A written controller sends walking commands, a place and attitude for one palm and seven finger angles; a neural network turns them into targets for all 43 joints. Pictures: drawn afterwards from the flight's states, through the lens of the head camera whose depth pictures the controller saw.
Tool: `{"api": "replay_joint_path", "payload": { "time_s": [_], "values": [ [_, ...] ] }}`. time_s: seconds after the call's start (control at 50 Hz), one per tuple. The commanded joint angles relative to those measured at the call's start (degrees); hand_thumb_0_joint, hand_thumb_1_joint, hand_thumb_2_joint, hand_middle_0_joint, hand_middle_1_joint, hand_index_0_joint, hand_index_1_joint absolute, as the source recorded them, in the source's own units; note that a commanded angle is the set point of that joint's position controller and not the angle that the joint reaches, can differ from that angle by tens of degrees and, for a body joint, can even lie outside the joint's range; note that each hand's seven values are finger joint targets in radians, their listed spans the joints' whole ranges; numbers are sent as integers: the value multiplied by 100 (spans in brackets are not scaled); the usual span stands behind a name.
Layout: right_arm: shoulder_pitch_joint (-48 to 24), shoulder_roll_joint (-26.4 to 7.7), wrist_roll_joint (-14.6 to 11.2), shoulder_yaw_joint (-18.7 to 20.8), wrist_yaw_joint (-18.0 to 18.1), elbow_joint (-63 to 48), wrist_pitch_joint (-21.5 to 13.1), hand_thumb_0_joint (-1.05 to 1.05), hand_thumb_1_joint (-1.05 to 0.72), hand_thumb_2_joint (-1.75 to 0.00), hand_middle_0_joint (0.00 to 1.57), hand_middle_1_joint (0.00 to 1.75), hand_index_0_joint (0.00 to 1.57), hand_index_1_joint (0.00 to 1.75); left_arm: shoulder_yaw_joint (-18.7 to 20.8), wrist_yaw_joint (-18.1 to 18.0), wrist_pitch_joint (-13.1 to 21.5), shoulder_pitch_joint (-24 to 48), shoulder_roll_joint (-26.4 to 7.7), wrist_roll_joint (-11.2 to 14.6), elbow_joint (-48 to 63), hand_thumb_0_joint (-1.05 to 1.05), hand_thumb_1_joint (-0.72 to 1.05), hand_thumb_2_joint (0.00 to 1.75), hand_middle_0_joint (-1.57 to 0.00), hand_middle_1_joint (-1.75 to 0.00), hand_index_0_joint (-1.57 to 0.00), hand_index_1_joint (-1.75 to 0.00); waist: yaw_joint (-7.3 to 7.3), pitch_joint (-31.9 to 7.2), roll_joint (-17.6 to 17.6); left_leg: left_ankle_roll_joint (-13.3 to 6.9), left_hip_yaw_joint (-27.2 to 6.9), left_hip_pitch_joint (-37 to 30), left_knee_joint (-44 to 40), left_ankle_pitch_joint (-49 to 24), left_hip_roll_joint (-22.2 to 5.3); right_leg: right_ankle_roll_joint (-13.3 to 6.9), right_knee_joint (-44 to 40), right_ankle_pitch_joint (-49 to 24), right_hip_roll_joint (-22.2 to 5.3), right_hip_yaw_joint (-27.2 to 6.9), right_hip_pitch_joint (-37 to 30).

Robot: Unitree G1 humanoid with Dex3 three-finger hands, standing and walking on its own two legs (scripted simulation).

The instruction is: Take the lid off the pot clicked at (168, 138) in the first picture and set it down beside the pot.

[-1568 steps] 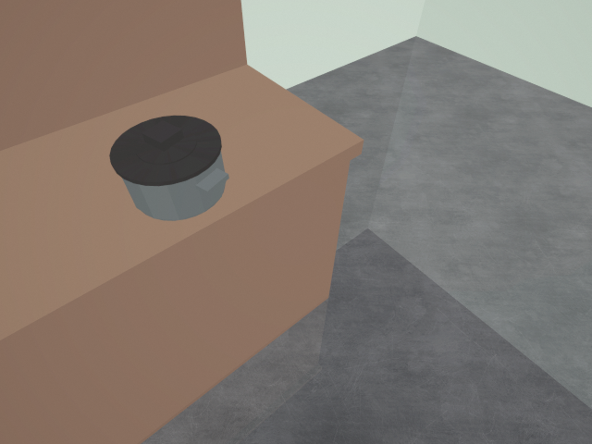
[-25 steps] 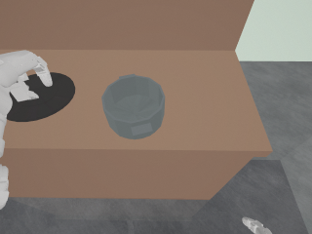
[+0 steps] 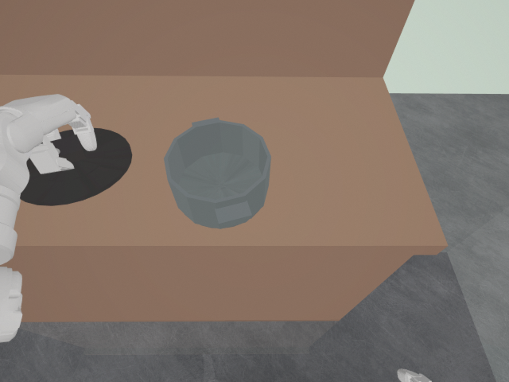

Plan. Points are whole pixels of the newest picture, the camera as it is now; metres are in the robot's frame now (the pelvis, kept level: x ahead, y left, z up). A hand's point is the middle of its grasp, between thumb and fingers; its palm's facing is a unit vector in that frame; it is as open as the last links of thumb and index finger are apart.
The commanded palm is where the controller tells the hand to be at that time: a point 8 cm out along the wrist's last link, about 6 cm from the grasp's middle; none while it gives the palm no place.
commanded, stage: lower the lid onto the table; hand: left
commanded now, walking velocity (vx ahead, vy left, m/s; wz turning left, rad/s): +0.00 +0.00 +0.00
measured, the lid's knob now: (66, 150) +0.45 +0.31 +0.09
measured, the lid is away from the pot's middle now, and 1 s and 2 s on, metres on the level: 0.24 0.24 0.24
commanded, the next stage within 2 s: open the fingers wide in 1.34 s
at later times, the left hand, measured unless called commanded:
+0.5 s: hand (67, 170) +0.41 +0.29 +0.09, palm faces -0.48 -0.10 -0.87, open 7.3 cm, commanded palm +0.43 +0.30 +0.16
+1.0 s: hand (75, 171) +0.43 +0.30 +0.06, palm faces -0.50 -0.15 -0.85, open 7.1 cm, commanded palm +0.45 +0.31 +0.13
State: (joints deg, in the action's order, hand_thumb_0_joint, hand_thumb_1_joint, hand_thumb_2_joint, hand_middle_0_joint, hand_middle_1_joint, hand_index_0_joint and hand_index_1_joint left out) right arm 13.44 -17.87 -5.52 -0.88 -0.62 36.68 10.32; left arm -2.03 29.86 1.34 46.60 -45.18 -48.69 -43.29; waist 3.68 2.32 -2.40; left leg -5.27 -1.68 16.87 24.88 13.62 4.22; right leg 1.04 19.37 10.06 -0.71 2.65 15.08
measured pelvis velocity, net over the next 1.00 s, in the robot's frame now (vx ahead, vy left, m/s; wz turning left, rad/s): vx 0.00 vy -0.01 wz -0.02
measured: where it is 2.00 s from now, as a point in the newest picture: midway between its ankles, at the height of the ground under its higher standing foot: outside the picture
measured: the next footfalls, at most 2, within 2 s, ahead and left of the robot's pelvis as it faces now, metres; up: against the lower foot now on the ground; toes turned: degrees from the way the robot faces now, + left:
none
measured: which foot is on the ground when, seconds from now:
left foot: down 0.00-1.00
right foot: down 0.00-1.00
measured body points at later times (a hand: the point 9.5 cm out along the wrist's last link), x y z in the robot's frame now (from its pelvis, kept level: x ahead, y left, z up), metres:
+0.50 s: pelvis +0.00 -0.01 +0.00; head +0.07 -0.01 +0.44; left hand +0.43 +0.30 +0.14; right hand +0.10 -0.28 -0.12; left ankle -0.02 +0.06 -0.74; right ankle -0.01 -0.14 -0.74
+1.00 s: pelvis +0.00 -0.01 -0.01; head +0.08 -0.01 +0.44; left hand +0.45 +0.30 +0.11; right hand +0.04 -0.29 -0.13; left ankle -0.02 +0.06 -0.74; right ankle -0.01 -0.14 -0.74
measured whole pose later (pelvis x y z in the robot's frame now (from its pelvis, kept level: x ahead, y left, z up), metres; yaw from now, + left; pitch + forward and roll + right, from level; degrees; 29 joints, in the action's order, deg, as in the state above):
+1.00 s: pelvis +0.00 -0.01 -0.01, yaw -1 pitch +9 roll -2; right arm 16.4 -18.1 -5.7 -0.5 1.2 38.6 11.2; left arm 1.6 23.9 9.3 45.7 -45.6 -51.1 -56.4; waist 5.4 0.6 -2.0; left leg -4.7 -0.7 22.1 29.9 16.3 2.9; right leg 0.7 24.3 12.3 0.6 1.7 20.7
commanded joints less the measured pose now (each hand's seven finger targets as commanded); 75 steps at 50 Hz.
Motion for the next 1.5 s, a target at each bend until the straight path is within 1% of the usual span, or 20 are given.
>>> {"api": "replay_joint_path", "payload": {
  "time_s": [0.0, 0.08, 0.16, 0.28, 0.36, 0.44, 0.54, 0.62, 0.74, 0.8, 0.92, 1.0, 1.08, 1.14, 1.22, 1.3, 1.4, 1.42, 1.44, 1.48],
  "values": [
    [61, -972, 60, 348, 41, -593, -176, 0, -90, -90, 20, 30, 20, 30, 838, -381, 91, 2745, -2040, -2, 1480, 0, 59, 105, -82, -97, -87, -100, -2, -2757, -740, 204, -625, -2118, 99, -3702, -301, -325, 91, -1421, 455, 70, -204],
    [94, -962, 54, 345, -6, -599, -174, 0, -90, -90, 20, 30, 20, 30, 915, -414, 82, 2232, -1983, 50, 1121, 0, 59, 105, -82, -97, -87, -100, -24, -2491, -394, 125, -506, -1733, 75, -3384, -253, -308, 91, -1563, 421, 54, -362],
    [80, -974, 62, 349, -23, -655, -139, 0, -90, -90, 20, 30, 20, 30, 1154, -475, 98, 2138, -2254, 19, 1265, 0, 59, 105, -82, -97, -87, -100, -52, -2584, -426, 121, -505, -1707, 88, -3390, -253, -312, 104, -1579, 412, 42, -448],
    [76, -938, 59, 346, 0, -631, -124, 0, -90, -90, 20, 30, 20, 30, 930, -482, 145, 2001, -1938, 70, 1192, 0, 59, 105, -82, -97, -87, -100, 13, -2423, -489, 125, -517, -1757, 104, -3275, -273, -296, 81, -1403, 420, 66, -218],
    [92, -959, 41, 336, 87, -516, -69, 0, -90, -90, 20, 30, 20, 30, 594, -482, 196, 2547, -1728, 52, 916, 0, 59, 105, -82, -97, -87, -100, 87, -2327, -328, 44, -386, -1514, 75, -2454, -243, -310, 84, -1214, 407, 74, -166],
    [92, -948, 73, 339, 156, -468, -118, 0, -90, -90, 20, 30, 20, 30, 629, -596, 355, 2942, -1827, 14, 1332, 0, 59, 105, -82, -97, -87, -100, 85, -2758, -764, 123, -494, -2003, 172, -3088, -293, -326, 156, -1298, 427, 52, -66],
    [216, -967, 25, 309, 184, -330, -96, 0, -90, -90, 20, 30, 20, 30, 569, -657, 426, 2779, -1753, -63, 238, 0, 59, 105, -82, -97, -87, -100, 93, -2266, -322, 42, -303, -1301, 128, -2316, -243, -339, 228, -1266, 388, 52, -116],
    [211, -981, 39, 304, 234, -378, -112, 0, -90, -90, 20, 30, 20, 30, 790, -738, 537, 2788, -2097, -154, 172, 0, 59, 105, -82, -97, -87, -100, 51, -2636, -449, -5, -215, -1279, 254, -2485, -213, -340, 313, -1517, 368, -25, -320],
    [344, -1007, 32, 321, 235, -345, -83, 0, -90, -90, 20, 30, 20, 30, 964, -773, 646, 2533, -2250, -171, -76, 0, 59, 105, -82, -97, -87, -100, 60, -2592, -504, -16, -234, -1244, 393, -2832, -238, -303, 401, -1644, 362, -31, -206],
    [390, -1001, 23, 334, 243, -337, -72, 0, -90, -90, 20, 30, 20, 30, 733, -773, 686, 2552, -1986, -195, -69, 0, 59, 105, -82, -97, -87, -100, 109, -2558, -543, -7, -258, -1302, 423, -2827, -248, -300, 419, -1535, 378, 14, 0],
    [486, -1033, 18, 355, 259, -328, -53, 0, -90, -90, 20, 30, 20, 30, 955, -816, 795, 2212, -2184, -187, -282, 0, 59, 105, -82, -97, -87, -100, 84, -2672, -450, -25, -241, -1221, 555, -3059, -249, -297, 521, -1626, 380, -7, 73],
    [541, -1021, -1, 348, 248, -255, 4, 0, -90, -90, 20, 30, 20, 30, 607, -803, 784, 2321, -1822, -214, -480, 0, 59, 105, -82, -97, -87, -100, 181, -2342, -477, 9, -256, -1094, 572, -2551, -265, -302, 530, -1218, 401, 43, 476],
    [604, -1018, 23, 359, 258, -304, 6, 0, -90, -90, 20, 30, 20, 30, 794, -872, 865, 2263, -1984, -247, -450, 0, 59, 105, -82, -97, -87, -100, 135, -2620, -408, 31, -299, -1175, 649, -2719, -260, -317, 625, -1237, 422, 52, 476],
    [625, -1033, 10, 337, 271, -270, 17, 0, -90, -90, 20, 30, 20, 30, 666, -861, 833, 2236, -1884, -248, -874, 0, 59, 105, -82, -97, -87, -100, 194, -2238, -182, 14, -234, -757, 639, -2121, -252, -315, 638, -1026, 407, 43, 643],
    [656, -1022, -13, 330, 261, -344, -3, 0, -90, -90, 20, 30, 20, 30, 596, -911, 880, 2180, -1832, -365, -948, 0, 59, 105, -82, -97, -87, -100, 134, -2348, -428, 81, -271, -824, 707, -2299, -258, -363, 767, -930, 424, 70, 820],
    [722, -1032, -25, 305, 276, -369, 5, 0, -90, -90, 20, 30, 20, 30, 557, -910, 863, 2136, -1870, -378, -1334, 0, 59, 105, -82, -97, -87, -100, 179, -2116, -56, 47, -171, -333, 739, -1593, -227, -342, 811, -730, 423, 49, 851],
    [793, -1040, -30, 300, 269, -414, 40, 0, -90, -90, 20, 30, 20, 30, 412, -926, 877, 2121, -1694, -430, -1496, 0, 59, 105, -82, -97, -87, -100, 185, -2024, -120, 103, -256, -273, 778, -1402, -255, -360, 918, -412, 443, 72, 1205],
    [765, -983, -25, 328, 226, -543, 23, 0, -90, -90, 20, 30, 20, 30, 414, -916, 938, 1764, -1516, -376, -1257, 0, 59, 105, -82, -97, -87, -100, 87, -2241, -279, 123, -303, -466, 789, -1791, -249, -384, 935, -529, 428, 79, 1121],
    [767, -986, 100, 394, 275, -558, 118, 0, -90, -90, 20, 30, 20, 30, 751, -1015, 1249, 1700, -1694, -438, -532, 0, 57, 103, -81, -97, -86, -100, 7, -2388, -117, 129, -268, -489, 876, -1931, -329, -406, 916, -479, 475, 64, 1250],
    [689, -952, 108, 386, 317, -559, 203, 0, -90, -90, 20, 30, 20, 30, 785, -1141, 1392, 1726, -1682, -432, -557, 0, 55, 100, -78, -97, -83, -100, 64, -2399, -202, 150, -306, -490, 874, -1873, -345, -414, 941, -450, 468, 54, 1276]
  ]
}}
